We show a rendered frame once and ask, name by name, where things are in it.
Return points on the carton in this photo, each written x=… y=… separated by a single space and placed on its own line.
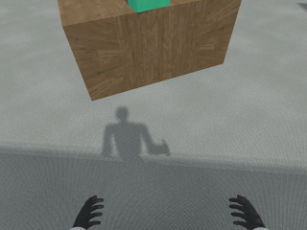
x=147 y=5

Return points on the pedestal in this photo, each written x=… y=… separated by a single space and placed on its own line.
x=118 y=49

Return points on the robot right hand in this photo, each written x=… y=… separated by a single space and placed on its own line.
x=252 y=219

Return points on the robot left hand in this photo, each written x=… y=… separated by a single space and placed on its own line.
x=84 y=216

